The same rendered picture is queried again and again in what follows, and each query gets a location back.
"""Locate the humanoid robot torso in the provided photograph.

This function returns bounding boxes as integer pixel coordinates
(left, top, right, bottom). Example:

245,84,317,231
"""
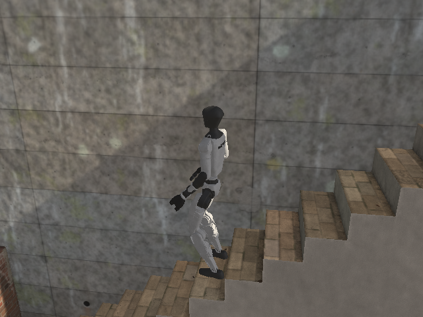
200,133,225,199

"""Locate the left robot upper arm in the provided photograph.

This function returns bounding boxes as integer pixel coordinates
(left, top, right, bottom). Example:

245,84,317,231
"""
198,139,212,180

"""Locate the robot left forearm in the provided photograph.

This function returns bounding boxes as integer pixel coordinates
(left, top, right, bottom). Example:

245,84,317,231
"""
180,172,207,200

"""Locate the right robot upper arm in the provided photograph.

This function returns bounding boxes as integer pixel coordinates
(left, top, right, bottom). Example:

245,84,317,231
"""
219,129,229,160

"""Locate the robot left hand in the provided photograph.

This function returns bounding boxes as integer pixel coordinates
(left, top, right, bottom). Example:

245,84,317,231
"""
169,195,185,211

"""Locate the robot right hand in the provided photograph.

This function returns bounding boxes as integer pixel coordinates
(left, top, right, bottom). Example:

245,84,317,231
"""
190,167,201,181

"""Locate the robot right foot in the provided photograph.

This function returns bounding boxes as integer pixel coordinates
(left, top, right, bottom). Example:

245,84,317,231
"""
212,249,228,260

